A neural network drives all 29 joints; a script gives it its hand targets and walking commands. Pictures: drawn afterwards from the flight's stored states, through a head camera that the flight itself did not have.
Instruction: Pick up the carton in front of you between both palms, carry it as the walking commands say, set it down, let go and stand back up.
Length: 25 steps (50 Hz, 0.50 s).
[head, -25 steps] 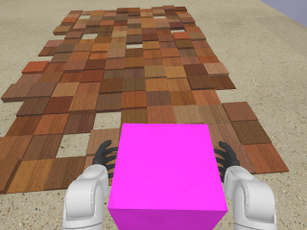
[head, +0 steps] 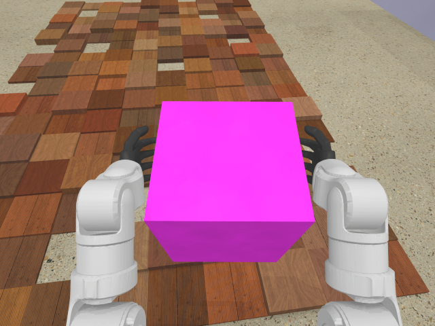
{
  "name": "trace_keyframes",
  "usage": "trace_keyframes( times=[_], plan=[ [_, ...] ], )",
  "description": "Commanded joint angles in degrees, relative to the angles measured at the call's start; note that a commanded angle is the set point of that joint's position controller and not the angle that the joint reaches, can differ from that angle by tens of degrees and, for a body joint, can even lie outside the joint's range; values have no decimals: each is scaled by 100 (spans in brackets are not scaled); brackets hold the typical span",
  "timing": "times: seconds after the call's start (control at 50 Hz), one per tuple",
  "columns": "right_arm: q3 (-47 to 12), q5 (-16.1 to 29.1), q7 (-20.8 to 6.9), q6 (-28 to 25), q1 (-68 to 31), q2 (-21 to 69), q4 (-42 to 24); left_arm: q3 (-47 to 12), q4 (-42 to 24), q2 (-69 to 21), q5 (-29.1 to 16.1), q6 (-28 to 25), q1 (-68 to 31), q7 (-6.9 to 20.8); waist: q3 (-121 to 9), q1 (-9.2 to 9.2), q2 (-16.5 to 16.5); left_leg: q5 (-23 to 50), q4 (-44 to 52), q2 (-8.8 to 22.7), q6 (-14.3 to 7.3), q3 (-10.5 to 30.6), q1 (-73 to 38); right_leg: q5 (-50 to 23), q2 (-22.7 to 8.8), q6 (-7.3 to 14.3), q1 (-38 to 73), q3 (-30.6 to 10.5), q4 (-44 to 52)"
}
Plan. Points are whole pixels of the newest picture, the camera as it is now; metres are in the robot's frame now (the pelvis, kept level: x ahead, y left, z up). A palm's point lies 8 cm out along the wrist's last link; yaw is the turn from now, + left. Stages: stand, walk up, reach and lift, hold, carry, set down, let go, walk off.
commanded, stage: carry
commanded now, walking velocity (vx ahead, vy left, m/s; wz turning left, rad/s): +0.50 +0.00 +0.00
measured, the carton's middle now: (225, 190) +0.36 +0.00 +0.08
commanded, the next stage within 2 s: none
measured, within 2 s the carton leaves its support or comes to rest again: neither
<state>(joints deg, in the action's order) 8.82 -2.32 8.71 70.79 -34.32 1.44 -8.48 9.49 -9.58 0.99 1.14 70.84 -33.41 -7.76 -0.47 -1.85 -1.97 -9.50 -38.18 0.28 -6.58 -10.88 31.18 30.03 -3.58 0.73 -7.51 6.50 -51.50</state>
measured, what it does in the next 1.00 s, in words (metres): climbs: right foot, then left foot 0.03 m higher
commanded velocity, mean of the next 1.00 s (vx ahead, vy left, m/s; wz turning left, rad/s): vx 0.50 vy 0.00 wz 0.00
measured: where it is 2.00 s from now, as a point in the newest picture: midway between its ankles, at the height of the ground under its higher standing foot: (208, 159)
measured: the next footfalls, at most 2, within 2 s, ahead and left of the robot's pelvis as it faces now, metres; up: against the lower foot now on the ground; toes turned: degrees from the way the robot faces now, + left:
right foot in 0.42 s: +0.45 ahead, -0.07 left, +0.01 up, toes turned -4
left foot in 0.82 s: +0.71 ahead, +0.12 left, +0.05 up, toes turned +4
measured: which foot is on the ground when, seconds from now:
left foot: down 0.00-0.42, up 0.44-0.80, down 0.82-1.00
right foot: up 0.00-0.40, down 0.42-0.84, up 0.86-1.00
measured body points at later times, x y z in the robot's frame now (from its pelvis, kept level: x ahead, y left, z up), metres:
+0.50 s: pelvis +0.32 -0.01 +0.02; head +0.42 -0.01 +0.46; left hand +0.72 +0.17 +0.14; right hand +0.74 -0.14 +0.13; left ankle +0.15 +0.08 -0.60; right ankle +0.41 -0.06 -0.69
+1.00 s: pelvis +0.63 +0.05 +0.07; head +0.71 +0.04 +0.51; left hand +1.04 +0.17 +0.19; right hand +1.01 -0.13 +0.18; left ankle +0.67 +0.12 -0.66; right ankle +0.55 -0.06 -0.56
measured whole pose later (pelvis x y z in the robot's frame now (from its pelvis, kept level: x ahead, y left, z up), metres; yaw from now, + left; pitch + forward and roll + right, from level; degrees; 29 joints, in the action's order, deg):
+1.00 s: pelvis +0.63 +0.05 +0.07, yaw +0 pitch +6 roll +0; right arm 13.4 -3.6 8.7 74.9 -42.9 2.0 -2.0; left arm 17.0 -1.4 -0.9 4.2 74.9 -44.1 -6.8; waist 3.1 -5.6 1.1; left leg -13.1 -32.6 -1.3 -4.3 -5.3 25.8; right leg 23.4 2.1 2.4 -31.9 0.2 -71.8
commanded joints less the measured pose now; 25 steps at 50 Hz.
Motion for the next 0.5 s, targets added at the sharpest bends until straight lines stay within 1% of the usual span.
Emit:
trace_keyframes(
  times=[0.0,0.02,0.04,0.06,0.08,0.12,0.14,0.2,0.24,0.28,0.3,0.32,0.34,0.36,0.38,0.4,0.42,0.44,0.46,0.48],
  plan=[
    [-3371,2607,-1277,170,-4368,4138,-170,-3525,-28,-4580,-2365,219,-4705,1090,-2902,-328,1684,26,1718,1943,-908,4063,-4678,-257,405,283,-3375,-720,-3060],
    [-3362,2775,-1290,207,-4831,4461,-108,-3425,54,-4787,-2380,241,-4991,1055,-2900,-313,1043,948,1419,1819,-814,3509,-4490,-449,311,351,-3516,-740,-3129],
    [-3346,2912,-1304,225,-5302,4758,-124,-3314,176,-4970,-2358,260,-5232,1026,-2888,-233,659,1519,1306,1711,-687,3041,-4249,-645,189,373,-3546,-744,-2951],
    [-3316,3008,-1316,242,-5746,5009,-136,-3190,286,-5136,-2333,281,-5446,1000,-2995,-149,602,1662,1281,1628,-605,2730,-4125,-794,116,357,-3485,-762,-2758],
    [-3254,3073,-1326,261,-6082,5205,-128,-3091,353,-5260,-2312,306,-5677,975,-3080,-112,631,1684,1281,1582,-570,2551,-4107,-849,96,342,-3477,-748,-2615],
    [-3048,3076,-1336,325,-6446,5416,-50,-2906,503,-5458,-2235,365,-5966,930,-3122,-113,683,1861,1250,1538,-620,2303,-4167,-852,79,309,-3720,-656,-2369],
    [-2938,3022,-1337,366,-6512,5477,29,-2814,589,-5526,-2176,395,-6027,909,-3117,-130,692,2104,1187,1516,-648,2184,-4264,-872,65,296,-3924,-593,-2206],
    [-2663,2751,-1349,478,-6394,5586,303,-2654,819,-5671,-1976,458,-6015,880,-3048,-259,777,2879,1045,1379,-664,1839,-4608,-1122,83,250,-4448,-331,-1586],
    [-2571,2554,-1373,514,-6235,5663,422,-2625,891,-5772,-1840,467,-5910,902,-2906,-309,838,3294,1023,1233,-606,1585,-4625,-1478,147,237,-4421,-137,-894],
    [-2573,2387,-1410,523,-6002,5777,472,-2646,919,-5882,-1713,462,-5716,948,-2710,-313,876,3608,1040,1026,-488,1267,-4514,-2039,282,204,-4043,97,255],
    [-2617,2320,-1429,511,-5892,5826,470,-2687,909,-5938,-1672,452,-5627,975,-2631,-297,912,3839,1036,904,-388,1035,-4373,-2262,441,190,-3617,297,929],
    [-2683,2273,-1444,488,-5822,5859,431,-2751,870,-5981,-1657,438,-5565,1003,-2600,-264,1020,4195,970,807,-273,819,-4246,-2535,610,207,-3085,477,1494],
    [-2786,2199,-1432,465,-5640,5851,334,-2816,785,-6014,-1657,436,-5421,1035,-2675,-161,1167,5011,699,808,-158,665,-4098,-2631,841,272,-2388,687,1812],
    [-2865,2179,-1431,428,-5664,5853,266,-2889,698,-6036,-1660,397,-5428,1071,-2884,99,1226,5400,105,809,13,451,-3936,-3013,939,356,-1462,731,2296],
    [-3003,2190,-1431,386,-5632,5872,182,-2960,599,-6056,-1684,357,-5388,1110,-3179,435,1077,4910,-765,718,208,189,-3424,-3579,803,416,-181,705,2738],
    [-3153,2207,-1438,341,-5726,5848,77,-3045,468,-6085,-1768,320,-5319,1155,-3397,724,632,3061,-1664,574,335,422,-2197,-4009,10,476,1253,-232,2457],
    [-3248,2265,-1451,348,-5643,6035,110,-3088,429,-5872,-1721,267,-5457,1162,-4296,526,-1109,-1209,-3215,-200,557,826,-243,-5575,-1800,1612,3264,-3112,2089],
    [-3229,2193,-1419,324,-5581,5750,6,-3234,462,-5966,-1844,263,-5166,1189,-4533,687,-1311,-1998,-4505,-446,521,1294,566,-4691,-1908,2018,3701,-3841,2430],
    [-3301,2207,-1378,289,-5618,5787,-176,-3326,116,-6030,-1990,228,-5224,1225,-4186,758,-1073,-1860,-4707,-195,393,1510,1107,-4570,-1660,1850,3547,-3340,2418],
    [-3318,2162,-1326,246,-5651,5774,-420,-3416,-203,-6135,-2157,212,-5419,1254,-3844,782,-546,-1766,-4573,-80,348,1448,1431,-4693,-1517,1604,3323,-2918,2341]
  ],
)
